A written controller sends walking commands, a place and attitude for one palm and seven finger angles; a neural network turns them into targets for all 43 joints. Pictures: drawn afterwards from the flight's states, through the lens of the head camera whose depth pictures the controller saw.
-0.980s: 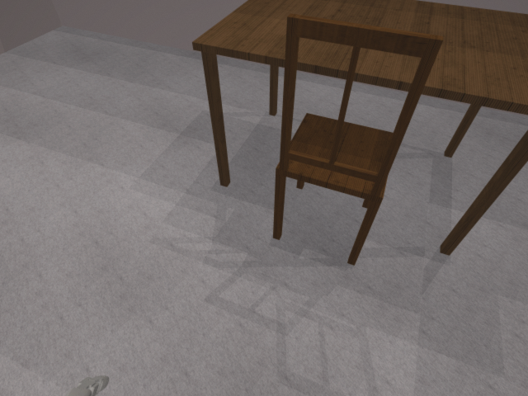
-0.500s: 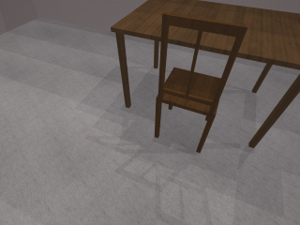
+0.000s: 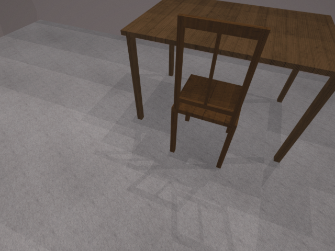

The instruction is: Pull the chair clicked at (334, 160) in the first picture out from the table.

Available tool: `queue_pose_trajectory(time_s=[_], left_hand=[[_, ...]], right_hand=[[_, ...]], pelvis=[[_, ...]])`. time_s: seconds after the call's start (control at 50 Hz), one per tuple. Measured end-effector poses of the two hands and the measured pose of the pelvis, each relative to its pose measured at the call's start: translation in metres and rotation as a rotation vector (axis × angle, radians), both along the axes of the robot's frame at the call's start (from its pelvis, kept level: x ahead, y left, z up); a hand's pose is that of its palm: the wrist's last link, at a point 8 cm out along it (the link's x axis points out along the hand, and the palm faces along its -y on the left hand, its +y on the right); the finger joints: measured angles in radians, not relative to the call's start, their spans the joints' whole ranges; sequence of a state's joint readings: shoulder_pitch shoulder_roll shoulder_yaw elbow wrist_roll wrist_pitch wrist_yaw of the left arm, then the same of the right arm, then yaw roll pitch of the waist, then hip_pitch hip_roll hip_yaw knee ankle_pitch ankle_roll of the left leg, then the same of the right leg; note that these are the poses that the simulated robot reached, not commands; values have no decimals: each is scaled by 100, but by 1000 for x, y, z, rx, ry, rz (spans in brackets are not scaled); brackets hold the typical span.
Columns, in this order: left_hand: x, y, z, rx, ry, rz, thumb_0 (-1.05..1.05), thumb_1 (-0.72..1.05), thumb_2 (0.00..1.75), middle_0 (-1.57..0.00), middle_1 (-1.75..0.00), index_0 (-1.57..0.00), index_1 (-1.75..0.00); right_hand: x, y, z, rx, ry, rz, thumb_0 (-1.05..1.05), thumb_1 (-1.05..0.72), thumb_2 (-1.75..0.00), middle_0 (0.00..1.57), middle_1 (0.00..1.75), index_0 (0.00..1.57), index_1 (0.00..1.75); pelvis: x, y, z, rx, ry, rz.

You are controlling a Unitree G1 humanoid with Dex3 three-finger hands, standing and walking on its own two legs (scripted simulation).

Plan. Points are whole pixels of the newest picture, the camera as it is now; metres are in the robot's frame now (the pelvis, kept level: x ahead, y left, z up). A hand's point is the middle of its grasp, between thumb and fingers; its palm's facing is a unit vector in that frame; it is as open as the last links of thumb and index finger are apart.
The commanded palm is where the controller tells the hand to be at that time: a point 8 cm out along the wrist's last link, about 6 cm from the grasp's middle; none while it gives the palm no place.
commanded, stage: stand and wait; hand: left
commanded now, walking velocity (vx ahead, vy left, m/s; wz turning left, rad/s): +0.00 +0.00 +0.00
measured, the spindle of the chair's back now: (211, 73) +0.88 -0.16 -0.06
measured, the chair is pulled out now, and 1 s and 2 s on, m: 0.00 0.00 0.00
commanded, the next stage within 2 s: look at it before walking up in 0.06 s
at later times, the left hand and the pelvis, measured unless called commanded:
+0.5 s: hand out of the picture +0.08 +0.25 -0.16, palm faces -0.02 -0.94 -0.33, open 7.4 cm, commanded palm none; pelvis +0.01 +0.00 +0.00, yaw +0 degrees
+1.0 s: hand out of the picture +0.08 +0.24 -0.16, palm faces -0.05 -0.94 -0.33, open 7.4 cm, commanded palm none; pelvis +0.01 +0.00 +0.00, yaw -4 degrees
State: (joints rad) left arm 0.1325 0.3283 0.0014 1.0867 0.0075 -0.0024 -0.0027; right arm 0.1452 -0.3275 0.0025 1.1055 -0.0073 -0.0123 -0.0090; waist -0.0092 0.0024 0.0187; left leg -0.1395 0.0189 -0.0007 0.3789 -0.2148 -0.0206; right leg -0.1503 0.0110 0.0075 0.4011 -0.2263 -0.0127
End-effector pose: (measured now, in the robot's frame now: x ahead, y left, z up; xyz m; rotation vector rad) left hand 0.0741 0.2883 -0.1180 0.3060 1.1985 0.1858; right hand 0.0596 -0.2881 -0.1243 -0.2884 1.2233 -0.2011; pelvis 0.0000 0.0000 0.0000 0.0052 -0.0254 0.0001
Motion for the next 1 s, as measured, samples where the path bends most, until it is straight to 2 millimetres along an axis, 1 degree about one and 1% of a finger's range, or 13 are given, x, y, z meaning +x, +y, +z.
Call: queue_pose_trajectory(time_s=[0.26, 0.6, 0.72, 0.9, 1.0], left_hand=[[-1, 3, -2, -4, 13, 1, 0, 91, 89, -20, -30, -20, -30], [3, 9, -1, 4, 14, 10, 0, 91, 89, -20, -30, -20, -30], [4, 9, 0, 6, 13, 9, 0, 91, 89, -20, -30, -20, -30], [5, 8, 0, 8, 22, 6, 0, 91, 89, -20, -30, -20, -30], [3, -1, -8, -1, 49, -14, 0, 91, 90, -20, -30, -20, -30]], right_hand=[[3, 3, 1, -3, 4, -1, 1, -90, -90, 20, 30, 20, 30], [19, 4, 5, -10, -22, 6, 1, -90, -90, 20, 30, 20, 30], [22, 4, 5, -8, -24, 10, 1, -90, -90, 20, 30, 20, 30], [21, 3, 4, -11, -29, -5, 1, -90, -90, 20, 30, 20, 30], [11, 8, -1, -1, -53, -58, 1, -90, -90, 20, 30, 20, 30]], pelvis=[[2, 3, 1, -1, 8, -2], [8, 5, 1, 0, 6, -3], [9, 5, 1, 0, 7, -2], [9, 4, 1, -1, 8, -23], [6, 3, -3, 3, 7, -68]])
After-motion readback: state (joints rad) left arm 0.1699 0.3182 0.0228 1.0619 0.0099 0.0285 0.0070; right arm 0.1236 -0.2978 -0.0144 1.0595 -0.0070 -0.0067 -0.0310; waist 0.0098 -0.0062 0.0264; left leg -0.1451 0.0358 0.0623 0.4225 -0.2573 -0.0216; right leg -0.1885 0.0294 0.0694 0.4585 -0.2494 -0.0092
